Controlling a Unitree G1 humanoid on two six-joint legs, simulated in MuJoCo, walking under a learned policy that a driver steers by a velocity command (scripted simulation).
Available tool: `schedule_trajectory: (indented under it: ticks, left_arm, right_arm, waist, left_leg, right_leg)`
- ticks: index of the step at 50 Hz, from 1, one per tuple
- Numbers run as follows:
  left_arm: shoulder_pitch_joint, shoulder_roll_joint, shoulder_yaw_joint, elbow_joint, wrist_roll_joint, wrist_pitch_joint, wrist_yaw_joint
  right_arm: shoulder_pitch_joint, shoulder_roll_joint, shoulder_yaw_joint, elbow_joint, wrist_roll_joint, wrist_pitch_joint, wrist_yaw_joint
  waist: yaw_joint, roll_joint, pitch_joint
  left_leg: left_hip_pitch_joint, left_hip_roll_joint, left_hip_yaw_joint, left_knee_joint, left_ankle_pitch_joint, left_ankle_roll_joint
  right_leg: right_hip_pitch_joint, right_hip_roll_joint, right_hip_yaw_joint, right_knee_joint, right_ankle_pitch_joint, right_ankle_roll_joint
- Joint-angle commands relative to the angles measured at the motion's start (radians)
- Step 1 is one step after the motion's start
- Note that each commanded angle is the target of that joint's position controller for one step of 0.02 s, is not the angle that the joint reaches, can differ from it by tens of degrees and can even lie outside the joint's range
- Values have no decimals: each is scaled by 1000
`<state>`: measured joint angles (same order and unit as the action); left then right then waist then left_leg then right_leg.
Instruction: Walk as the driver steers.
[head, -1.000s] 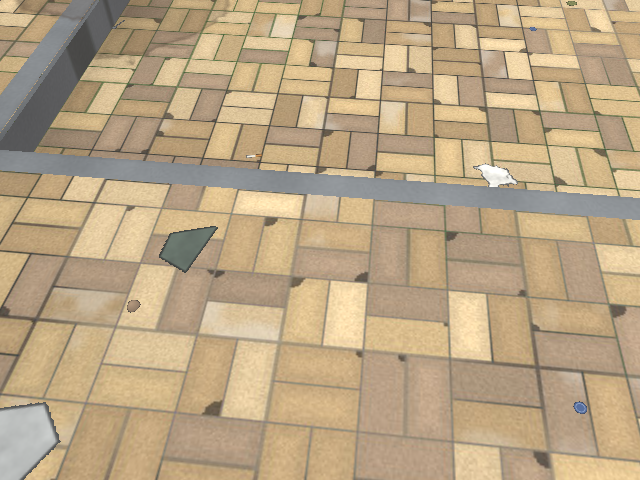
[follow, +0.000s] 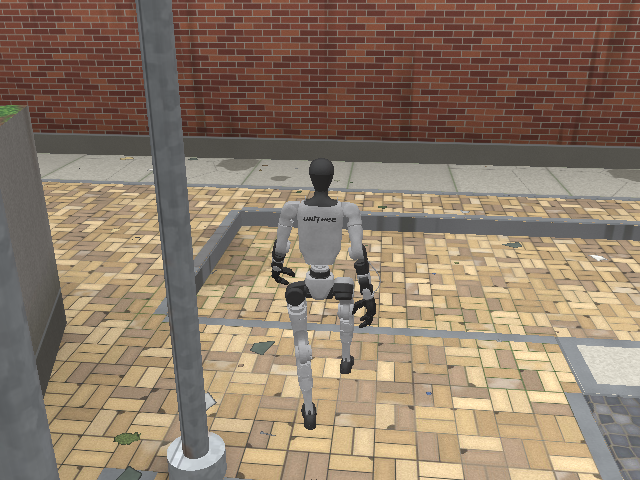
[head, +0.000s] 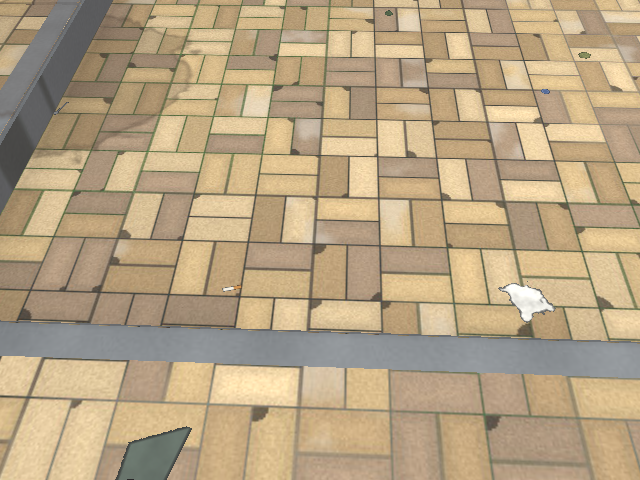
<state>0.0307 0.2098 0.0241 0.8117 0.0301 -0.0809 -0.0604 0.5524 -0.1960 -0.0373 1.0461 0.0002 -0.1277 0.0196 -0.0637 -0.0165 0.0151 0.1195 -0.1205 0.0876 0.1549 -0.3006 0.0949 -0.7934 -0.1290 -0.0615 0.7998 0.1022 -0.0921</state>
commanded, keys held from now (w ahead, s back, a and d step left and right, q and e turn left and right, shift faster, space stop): w+shift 0.06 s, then w+e+shift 0.80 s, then w+shift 0.14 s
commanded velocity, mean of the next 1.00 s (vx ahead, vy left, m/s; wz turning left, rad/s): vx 1.00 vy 0.00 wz -0.67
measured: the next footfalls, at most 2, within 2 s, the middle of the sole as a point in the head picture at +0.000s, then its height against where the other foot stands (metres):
right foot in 0.16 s outside the picture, level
left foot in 0.56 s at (287, 360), level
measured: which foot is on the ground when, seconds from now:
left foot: down 0.00-0.16, up 0.18-0.54, down 0.56-1.00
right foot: up 0.00-0.14, down 0.16-0.54, up 0.56-1.00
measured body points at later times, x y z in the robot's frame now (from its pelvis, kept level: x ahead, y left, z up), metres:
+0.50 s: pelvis +0.49 -0.03 +0.00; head +0.52 -0.04 +0.45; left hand +0.45 +0.25 -0.13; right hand +0.72 -0.28 -0.05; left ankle +0.74 +0.09 -0.68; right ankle +0.31 -0.06 -0.73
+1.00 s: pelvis +0.92 -0.17 -0.08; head +0.94 -0.20 +0.37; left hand +1.27 -0.19 -0.14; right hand +0.65 -0.27 -0.20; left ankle +0.74 +0.08 -0.72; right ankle +1.03 -0.34 -0.78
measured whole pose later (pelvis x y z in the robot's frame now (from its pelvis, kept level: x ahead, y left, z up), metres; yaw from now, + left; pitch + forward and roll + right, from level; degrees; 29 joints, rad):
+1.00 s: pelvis +0.92 -0.17 -0.08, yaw -40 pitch +1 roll +3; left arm -0.08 0.28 0.03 0.72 0.06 -0.04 -0.08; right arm 0.63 -0.26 -0.01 1.01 -0.03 -0.12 -0.01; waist -0.11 -0.04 0.04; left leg 0.27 0.03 0.32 0.56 -0.73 -0.08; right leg -0.61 -0.01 -0.12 0.58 0.50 -0.18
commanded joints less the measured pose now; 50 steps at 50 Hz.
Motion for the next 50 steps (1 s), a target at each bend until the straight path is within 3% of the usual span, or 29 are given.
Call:
schedule_trajectory:
  ticks: [1,4,6,7,8,9,10,12,14,16,20,23,25,26,27,28,29,30,31,32,34,36,38,41,42,43,45,47,50]
  left_arm:
    - [-119,32,-9,-72,-12,-2,-5]
    - [-65,85,5,-71,-10,-1,15]
    - [218,148,33,12,-16,0,34]
    - [414,181,53,72,-7,3,45]
    - [558,248,83,96,2,14,60]
    - [493,293,97,105,11,22,51]
    - [409,230,95,98,-3,23,40]
    - [340,129,72,116,1,13,44]
    - [340,110,61,125,-6,4,61]
    - [361,130,60,121,-27,-17,65]
    - [384,175,69,91,-34,-38,54]
    - [437,228,84,78,-46,-35,43]
    - [450,240,88,79,-44,-24,47]
    - [369,236,81,53,-29,-23,53]
    - [245,313,101,6,-32,-26,56]
    - [146,314,107,-23,-24,-38,51]
    - [277,106,65,-33,-21,-37,52]
    - [494,46,33,-38,-64,-29,83]
    - [388,134,43,-37,-36,-16,86]
    - [298,166,55,-48,-14,9,73]
    - [246,132,55,-76,2,46,32]
    - [187,110,49,-114,-6,82,8]
    - [102,124,47,-152,10,85,-21]
    - [78,136,51,-153,33,86,-29]
    - [-23,114,45,-180,22,62,-26]
    - [-112,95,33,-201,19,44,-33]
    - [-89,61,16,-162,9,33,-59]
    - [-14,109,25,-91,2,43,-47]
    - [96,143,26,-19,49,47,14]
  right_arm:
    - [-11,-124,-11,-53,11,-30,-8]
    - [5,-196,-16,-43,-17,-9,-31]
    - [-28,-236,-30,-41,-50,25,-59]
    - [-83,-235,-31,-60,-50,33,-65]
    - [-127,-191,-25,-91,-53,27,-56]
    - [-3,-51,1,-141,7,1,-19]
    - [-111,-121,-1,-179,-1,-17,-30]
    - [-255,-125,4,-232,-19,-35,-28]
    - [-293,-99,11,-269,-64,1,-5]
    - [-328,-91,16,-303,-80,35,8]
    - [-582,-90,40,-424,-48,40,16]
    - [-647,-119,35,-455,-32,39,18]
    - [-608,-149,27,-459,-28,40,8]
    - [-394,-186,2,-383,-38,31,0]
    - [-146,-247,-26,-330,-38,23,-11]
    - [108,-319,-59,-267,-33,25,-31]
    - [87,-352,-58,-273,-56,21,-42]
    - [-47,-311,-41,-340,-79,20,-20]
    - [-143,-252,-42,-356,-57,22,-13]
    - [-212,-193,-30,-358,-49,20,-10]
    - [-207,-194,-33,-313,-40,5,-4]
    - [-182,-167,-29,-266,2,-14,-2]
    - [-182,-177,-30,-249,8,-22,-3]
    - [-66,-200,-33,-191,-16,-18,-19]
    - [-23,-131,-12,-161,-21,-35,-23]
    - [-7,-118,-2,-137,-26,-50,-29]
    - [-72,-160,-3,-149,-31,-52,-24]
    - [-86,-177,3,-142,-24,-29,-27]
    - [23,-241,1,-68,-34,27,-49]
  waist:
    - [27,44,158]
    - [83,98,52]
    - [214,149,-101]
    - [309,131,-183]
    - [346,47,-252]
    - [161,-325,-324]
    - [170,-104,-252]
    - [108,96,-42]
    - [41,87,19]
    - [22,64,57]
    - [68,6,128]
    - [127,-21,85]
    - [115,-61,40]
    - [12,-68,-100]
    - [-153,-92,-195]
    - [-303,-50,-272]
    - [-176,263,-268]
    - [13,369,-336]
    - [-13,231,-240]
    - [4,104,-92]
    - [42,115,34]
    - [75,126,87]
    - [72,99,101]
    - [41,72,29]
    - [26,48,94]
    - [25,42,114]
    - [59,31,115]
    - [93,31,123]
    - [119,47,61]
  left_leg:
    - [-225,239,-66,-183,676,63]
    - [49,299,-27,32,1275,25]
    - [96,330,15,411,1420,8]
    - [-21,309,39,701,1280,4]
    - [-262,224,40,1081,794,21]
    - [-771,27,-72,1439,-134,-52]
    - [-912,93,-177,1440,-53,-12]
    - [-886,181,-178,1269,35,0]
    - [-807,217,-176,1150,6,-42]
    - [-804,234,-145,1055,-23,-88]
    - [-626,196,-58,622,308,-129]
    - [-517,141,-55,463,462,-113]
    - [-427,113,-74,412,407,-109]
    - [-215,88,-86,574,499,-70]
    - [6,109,-128,583,377,-62]
    - [223,134,-112,563,272,-77]
    - [302,426,-353,489,134,-68]
    - [299,638,-723,398,295,-7]
    - [119,590,-804,208,15,50]
    - [-54,538,-672,155,-77,68]
    - [-250,483,-458,148,102,77]
    - [-308,429,-273,94,200,30]
    - [-300,402,-139,62,347,18]
    - [-74,392,25,180,606,12]
    - [-61,325,72,177,398,-47]
    - [-128,292,121,153,273,-84]
    - [-376,281,174,110,85,-78]
    - [-365,287,196,171,207,-63]
    - [-154,302,199,621,700,-39]
  right_leg:
    - [254,78,-89,-176,110,-23]
    - [305,187,-126,-229,-67,-60]
    - [539,242,-109,-237,-191,-98]
    - [763,216,-67,-295,-200,-132]
    - [977,51,137,-218,-437,-171]
    - [1274,-191,806,-400,-548,-370]
    - [1214,-168,874,-529,-558,-348]
    - [914,-99,636,-578,-409,-265]
    - [719,-14,515,-607,-328,-236]
    - [611,23,468,-639,-304,-241]
    - [372,121,361,-685,-77,-194]
    - [481,103,387,-669,127,-145]
    - [587,90,385,-582,270,-114]
    - [596,88,344,-365,571,-79]
    - [498,110,347,-81,634,-53]
    - [380,150,332,223,549,-30]
    - [185,258,273,605,-571,-38]
    - [66,200,209,758,-673,-38]
    - [-3,163,160,725,-498,-33]
    - [14,108,151,657,-410,-32]
    - [52,49,157,591,-383,-20]
    - [58,2,150,460,-323,-15]
    - [54,0,117,291,-185,-13]
    - [-33,33,11,343,-25,-58]
    - [-98,36,34,172,128,-78]
    - [0,54,-5,23,316,-79]
    - [352,91,-31,-114,576,-88]
    - [481,132,-59,-160,587,-90]
    - [600,190,-115,-256,307,-96]
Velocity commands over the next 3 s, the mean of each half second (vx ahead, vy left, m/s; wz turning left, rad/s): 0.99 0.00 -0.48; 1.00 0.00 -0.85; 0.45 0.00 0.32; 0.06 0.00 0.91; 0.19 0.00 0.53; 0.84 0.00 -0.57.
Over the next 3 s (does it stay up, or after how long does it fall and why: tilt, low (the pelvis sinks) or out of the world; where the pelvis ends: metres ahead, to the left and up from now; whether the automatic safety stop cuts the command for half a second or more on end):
stays up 1.81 -0.44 -0.17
